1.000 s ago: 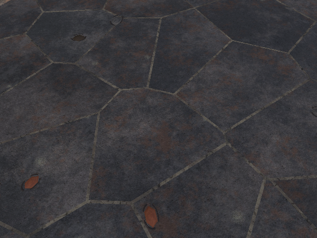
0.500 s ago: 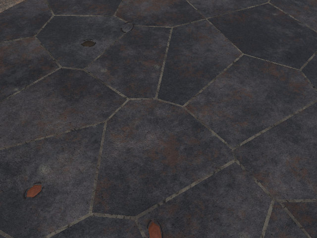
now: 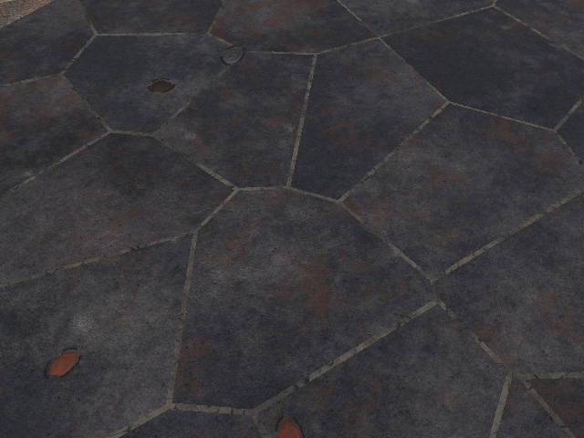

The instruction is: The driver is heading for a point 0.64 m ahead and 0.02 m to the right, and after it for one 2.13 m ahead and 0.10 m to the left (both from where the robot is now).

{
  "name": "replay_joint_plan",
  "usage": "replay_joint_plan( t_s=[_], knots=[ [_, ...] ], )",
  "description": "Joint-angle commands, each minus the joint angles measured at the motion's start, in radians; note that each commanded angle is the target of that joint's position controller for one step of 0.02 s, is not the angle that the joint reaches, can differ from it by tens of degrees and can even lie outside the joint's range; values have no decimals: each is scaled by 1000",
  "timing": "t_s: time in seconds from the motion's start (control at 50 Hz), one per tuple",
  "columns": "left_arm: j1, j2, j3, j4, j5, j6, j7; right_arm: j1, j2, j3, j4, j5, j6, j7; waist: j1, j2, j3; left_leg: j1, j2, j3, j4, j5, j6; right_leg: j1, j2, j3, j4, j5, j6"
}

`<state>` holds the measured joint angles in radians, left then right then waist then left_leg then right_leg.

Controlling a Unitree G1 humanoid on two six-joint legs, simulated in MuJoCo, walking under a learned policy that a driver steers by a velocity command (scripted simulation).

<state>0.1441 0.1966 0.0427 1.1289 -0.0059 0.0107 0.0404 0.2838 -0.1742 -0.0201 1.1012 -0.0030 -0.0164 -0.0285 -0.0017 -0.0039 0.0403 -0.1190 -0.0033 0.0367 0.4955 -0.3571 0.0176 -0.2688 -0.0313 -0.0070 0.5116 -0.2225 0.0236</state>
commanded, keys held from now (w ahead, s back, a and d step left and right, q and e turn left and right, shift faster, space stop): no key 0.72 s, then w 0.28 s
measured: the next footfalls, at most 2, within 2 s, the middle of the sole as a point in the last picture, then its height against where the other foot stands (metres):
right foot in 1.02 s outside the picture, level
left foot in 1.52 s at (266, 437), level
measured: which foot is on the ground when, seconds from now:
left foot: down 0.00-1.00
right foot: down 0.00-0.78, up 0.80-1.00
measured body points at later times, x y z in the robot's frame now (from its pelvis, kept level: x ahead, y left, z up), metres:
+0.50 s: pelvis -0.01 +0.00 +0.00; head +0.01 +0.00 +0.45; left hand +0.02 +0.24 -0.16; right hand -0.03 -0.23 -0.15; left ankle -0.06 +0.11 -0.73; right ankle +0.03 -0.14 -0.73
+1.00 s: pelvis +0.05 -0.03 -0.01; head +0.06 -0.05 +0.44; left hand +0.12 +0.23 -0.14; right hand -0.02 -0.28 -0.16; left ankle -0.06 +0.11 -0.73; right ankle +0.08 -0.14 -0.73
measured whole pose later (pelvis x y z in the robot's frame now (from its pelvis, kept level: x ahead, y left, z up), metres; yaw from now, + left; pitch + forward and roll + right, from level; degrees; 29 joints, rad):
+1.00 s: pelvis +0.05 -0.03 -0.01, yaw +0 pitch +1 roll +0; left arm 0.20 0.21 0.06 1.09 -0.04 -0.09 0.00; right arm 0.46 -0.22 -0.06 1.07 0.03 -0.05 -0.02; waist -0.02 0.04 0.00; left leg -0.05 0.04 0.02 0.46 -0.42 -0.01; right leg -0.34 -0.03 -0.08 0.63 -0.33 -0.07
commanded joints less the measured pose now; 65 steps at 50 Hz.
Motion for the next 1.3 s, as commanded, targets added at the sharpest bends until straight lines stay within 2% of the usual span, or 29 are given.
replay_joint_plan(
  t_s=[0.02,0.34,0.72,0.74,0.76,0.78,0.8,0.82,0.84,0.86,0.88,0.9,0.94,0.96,0.98,1.0,1.02,1.04,1.06,1.08,1.1,1.12,1.14,1.16,1.22,1.3],
  knots=[
    [20,96,14,-18,0,-3,4,76,-89,-13,-10,-1,-3,-4,3,14,-12,-124,42,-35,-107,264,12,122,-15,12,-35,243,-46],
    [47,86,10,3,2,-1,9,113,-77,-8,-8,-1,-5,-7,5,11,17,-149,40,-37,-142,162,14,107,-14,15,-61,175,-36],
    [94,77,3,9,0,-4,12,153,-66,-5,-15,1,-6,-6,5,9,22,-152,38,-35,-148,165,18,98,-15,18,-64,175,-34],
    [110,66,0,18,1,-3,13,174,-64,-6,-6,2,-5,-7,3,18,-1,-142,34,-35,-161,59,25,104,3,-3,-51,79,-34],
    [110,68,3,18,-4,-2,13,183,-87,-14,-6,10,-1,-10,-3,41,15,-151,41,-57,-181,-116,49,71,37,-41,-5,-74,-35],
    [99,72,6,10,-9,-5,13,177,-124,-27,-17,17,0,-14,-11,86,50,-162,82,-123,-220,-307,87,-1,68,-80,64,-217,-38],
    [54,73,8,-14,-8,-15,10,197,-155,-37,-25,24,-3,-16,-34,130,99,-153,167,-237,-286,-455,137,-113,74,-97,154,-258,-43],
    [12,59,3,-42,-10,-31,1,202,-192,-52,-31,29,-12,-16,-48,181,147,-149,275,-373,-345,-509,196,-198,40,-76,259,-222,-60],
    [-21,54,2,-63,-16,-49,-9,199,-199,-58,-38,26,-25,-17,-53,186,186,-126,345,-453,-375,-472,237,-293,-6,-36,346,-225,-77],
    [-41,63,5,-80,-23,-65,-18,201,-181,-56,-41,17,-40,-15,-54,172,204,-60,376,-481,-375,-384,253,-396,-40,0,416,-271,-90],
    [-42,70,8,-91,-30,-80,-26,193,-166,-55,-48,18,-50,-12,-44,150,200,10,375,-463,-355,-295,244,-460,-68,23,420,-288,-102],
    [-42,76,10,-99,-34,-94,-33,178,-159,-55,-56,26,-55,-8,-36,123,182,50,352,-409,-334,-212,219,-457,-80,25,352,-278,-110],
    [-24,71,14,-94,-34,-111,-45,150,-173,-58,-69,34,-52,-1,-15,103,130,-2,273,-271,-294,-99,173,-266,-38,-46,174,-211,-104],
    [49,59,18,-65,-35,-112,-50,127,-185,-60,-74,37,-47,3,26,102,100,-97,232,-205,-251,-81,156,-88,6,-102,88,-110,-94],
    [154,67,30,-20,-34,-107,-51,125,-186,-59,-78,36,-44,6,64,94,61,-190,195,-165,-188,-22,144,99,63,-145,53,-16,-80],
    [268,89,47,15,-31,-101,-48,108,-185,-55,-86,33,-49,7,118,77,17,-256,160,-123,-71,128,122,247,84,-138,37,2,-82],
    [410,165,72,34,-24,-102,-40,55,-138,-40,-112,28,-56,11,184,-97,-25,-377,69,-6,280,200,55,376,-92,127,-99,-107,-143],
    [513,267,81,32,-14,-113,-45,73,-36,-17,-154,27,-78,9,169,-347,-122,-601,-65,0,630,-152,12,518,-348,662,-314,-204,-299],
    [432,199,53,24,1,-130,-49,48,-74,-27,-164,53,-96,12,122,-222,-84,-689,-12,-143,817,-166,39,455,-391,770,-352,-330,-327],
    [324,151,35,-11,-4,-140,-52,8,-105,-32,-182,67,-107,20,86,-142,3,-754,47,-149,859,-69,73,381,-368,642,-340,-332,-292],
    [239,118,20,-39,-3,-142,-59,-3,-123,-38,-178,59,-111,22,54,-78,34,-734,94,-129,826,39,87,314,-315,494,-347,-244,-253],
    [193,106,11,-56,0,-140,-66,-4,-135,-49,-173,43,-110,19,31,-53,48,-691,124,-117,759,113,90,255,-270,380,-359,-129,-223],
    [190,87,3,-59,5,-135,-66,4,-147,-59,-168,35,-102,21,14,-63,48,-631,143,-105,705,153,86,216,-222,280,-369,-32,-196],
    [215,81,0,-53,6,-130,-62,11,-139,-61,-162,35,-93,25,10,-76,44,-600,146,-87,668,176,77,203,-195,217,-374,52,-186],
    [287,117,1,-41,9,-124,-42,-71,-103,-57,-191,27,-73,30,16,-50,58,-648,148,-51,567,238,34,211,-185,138,-390,248,-205],
    [304,139,4,-63,11,-112,-24,-271,-81,-41,-264,26,-76,39,53,-49,86,-637,121,-19,279,381,7,193,-166,72,-422,278,-202]
  ],
)
Over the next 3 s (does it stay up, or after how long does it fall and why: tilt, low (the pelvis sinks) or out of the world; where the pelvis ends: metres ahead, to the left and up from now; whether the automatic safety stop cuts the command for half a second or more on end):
stays up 0.48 -0.02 0.00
